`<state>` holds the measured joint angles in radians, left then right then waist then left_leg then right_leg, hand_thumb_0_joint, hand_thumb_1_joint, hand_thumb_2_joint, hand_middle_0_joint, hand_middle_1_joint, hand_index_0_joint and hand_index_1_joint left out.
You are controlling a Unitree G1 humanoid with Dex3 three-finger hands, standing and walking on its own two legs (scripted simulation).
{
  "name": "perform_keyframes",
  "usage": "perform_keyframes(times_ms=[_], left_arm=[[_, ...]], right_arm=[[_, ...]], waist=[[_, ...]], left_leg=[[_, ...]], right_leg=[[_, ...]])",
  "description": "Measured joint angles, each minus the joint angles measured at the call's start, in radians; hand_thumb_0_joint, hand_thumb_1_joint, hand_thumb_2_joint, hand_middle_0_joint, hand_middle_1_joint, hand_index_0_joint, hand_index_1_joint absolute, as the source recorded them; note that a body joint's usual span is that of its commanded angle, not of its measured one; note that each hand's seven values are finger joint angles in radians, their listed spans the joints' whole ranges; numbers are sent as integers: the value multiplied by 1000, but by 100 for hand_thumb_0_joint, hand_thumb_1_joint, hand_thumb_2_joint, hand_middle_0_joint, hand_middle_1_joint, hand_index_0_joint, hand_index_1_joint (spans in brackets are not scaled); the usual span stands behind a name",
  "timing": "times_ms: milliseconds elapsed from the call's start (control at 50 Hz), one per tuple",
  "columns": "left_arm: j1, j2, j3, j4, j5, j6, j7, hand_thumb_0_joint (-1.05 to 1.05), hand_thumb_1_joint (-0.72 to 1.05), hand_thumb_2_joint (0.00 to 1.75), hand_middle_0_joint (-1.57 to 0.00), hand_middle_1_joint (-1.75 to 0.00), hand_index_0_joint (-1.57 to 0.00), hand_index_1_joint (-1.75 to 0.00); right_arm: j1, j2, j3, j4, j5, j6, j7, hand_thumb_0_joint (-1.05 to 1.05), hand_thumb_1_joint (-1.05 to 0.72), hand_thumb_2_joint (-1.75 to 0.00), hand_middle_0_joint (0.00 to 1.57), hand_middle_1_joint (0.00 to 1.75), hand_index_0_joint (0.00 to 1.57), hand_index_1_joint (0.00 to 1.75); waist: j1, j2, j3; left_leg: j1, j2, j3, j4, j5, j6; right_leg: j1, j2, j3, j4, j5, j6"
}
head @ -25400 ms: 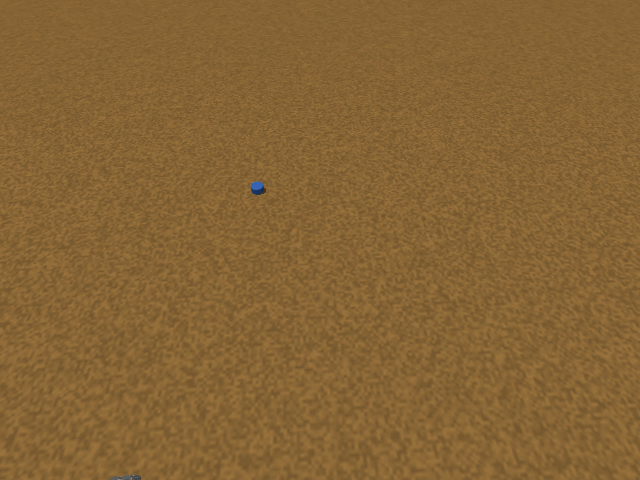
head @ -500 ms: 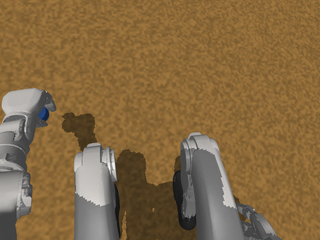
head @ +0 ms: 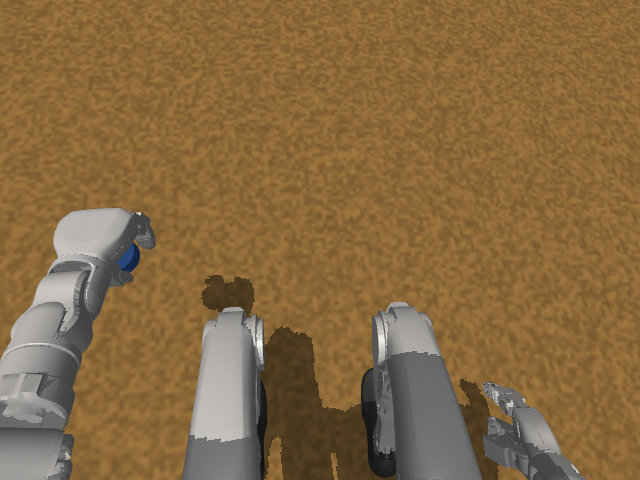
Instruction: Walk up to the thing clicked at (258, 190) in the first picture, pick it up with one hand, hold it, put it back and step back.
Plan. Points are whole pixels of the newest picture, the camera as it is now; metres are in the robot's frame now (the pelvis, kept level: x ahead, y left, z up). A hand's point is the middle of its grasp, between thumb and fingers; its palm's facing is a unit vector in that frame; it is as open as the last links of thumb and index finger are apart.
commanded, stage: lift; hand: left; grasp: from above
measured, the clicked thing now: (115, 254) +0.39 +0.30 -0.14
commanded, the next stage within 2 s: hold in 0.98 s
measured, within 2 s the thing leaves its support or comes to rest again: neither
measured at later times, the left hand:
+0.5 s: hand (56, 217) +0.35 +0.25 +0.10, palm faces -0.43 -0.11 -0.89, open 6.9 cm
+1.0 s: hand (25, 141) +0.37 +0.22 +0.19, palm faces -0.45 -0.11 -0.89, open 7.0 cm
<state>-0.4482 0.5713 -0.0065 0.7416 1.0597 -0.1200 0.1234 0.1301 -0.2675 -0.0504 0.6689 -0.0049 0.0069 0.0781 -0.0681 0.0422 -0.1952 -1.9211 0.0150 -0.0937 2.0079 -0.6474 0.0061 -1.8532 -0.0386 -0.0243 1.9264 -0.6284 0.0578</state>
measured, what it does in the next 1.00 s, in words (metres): rises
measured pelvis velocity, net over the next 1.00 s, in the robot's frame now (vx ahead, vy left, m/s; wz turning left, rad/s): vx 0.07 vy -0.01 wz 0.03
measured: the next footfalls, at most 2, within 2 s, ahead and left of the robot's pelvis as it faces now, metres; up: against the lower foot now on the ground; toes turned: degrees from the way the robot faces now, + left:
none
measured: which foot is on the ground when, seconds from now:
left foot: down 0.00-1.00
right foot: down 0.00-1.00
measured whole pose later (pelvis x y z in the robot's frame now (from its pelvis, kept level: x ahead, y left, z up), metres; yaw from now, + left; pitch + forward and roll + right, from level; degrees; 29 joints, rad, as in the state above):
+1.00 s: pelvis +0.07 -0.01 +0.27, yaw +2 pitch +10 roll -1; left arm -0.27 0.38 -0.19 0.77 0.99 0.02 0.13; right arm 0.25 -0.24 -0.04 0.73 0.04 0.00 -0.04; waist -0.04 0.03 -0.09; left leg -0.67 0.05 0.01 0.88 -0.40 -0.01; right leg -0.66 -0.03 0.01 0.85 -0.37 0.04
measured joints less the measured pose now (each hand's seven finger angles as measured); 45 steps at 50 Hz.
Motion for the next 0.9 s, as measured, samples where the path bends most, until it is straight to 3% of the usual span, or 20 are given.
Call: perform_keyframes(times_ms=[280, 580, 740, 900], left_arm=[[150, -66, -78, -173, -72, 101, -51, -2, 33, 31, -71, -49, -95, -54], [198, -130, -132, -92, -71, 127, -37, -2, 33, 31, -70, -49, -94, -54], [174, -170, -157, -4, -59, 145, 2, -1, 33, 34, -70, -49, -93, -54], [171, -184, -170, 25, -70, 151, 4, -1, 31, 38, -71, -46, -93, -53]], right_arm=[[-7, 25, 19, -2, 34, 12, -76, 0, -93, -91, 20, 30, 20, 30], [73, 27, 19, 33, 50, -17, -130, 0, -92, -91, 20, 30, 20, 30], [105, 25, 12, 57, 46, -20, -131, 0, -92, -91, 20, 30, 20, 30], [121, 27, 11, 58, 47, -16, -123, 1, -92, -91, 20, 30, 20, 30]], waist=[[22, 1, 14], [23, -3, 39], [22, -9, 63], [21, -11, 96]], left_leg=[[410, 21, 41, -346, 45, -5], [851, 38, 74, -732, 125, -14], [1034, 38, 86, -902, 175, -17], [1182, 34, 101, -1054, 226, -18]], right_leg=[[381, 5, 13, -326, 53, -6], [804, 16, 20, -703, 139, -17], [982, 16, 23, -868, 188, -21], [1122, 13, 30, -1008, 235, -22]])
